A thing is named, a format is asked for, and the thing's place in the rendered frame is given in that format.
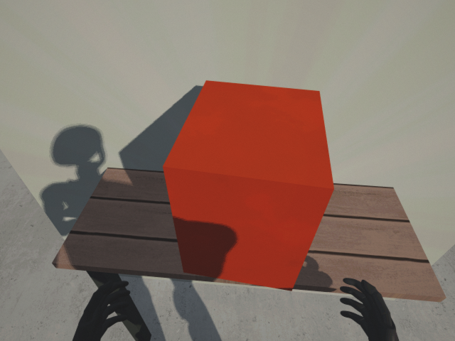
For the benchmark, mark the table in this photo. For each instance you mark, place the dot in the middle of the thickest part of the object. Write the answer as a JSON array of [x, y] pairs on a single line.
[[127, 227]]

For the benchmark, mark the carton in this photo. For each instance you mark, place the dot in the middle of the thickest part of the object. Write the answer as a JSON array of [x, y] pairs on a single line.
[[249, 179]]

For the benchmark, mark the right robot hand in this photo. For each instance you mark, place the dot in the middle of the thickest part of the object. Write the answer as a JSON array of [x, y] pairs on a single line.
[[376, 321]]

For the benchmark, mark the left robot hand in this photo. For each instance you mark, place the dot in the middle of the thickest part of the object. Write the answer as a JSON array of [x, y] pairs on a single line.
[[94, 323]]

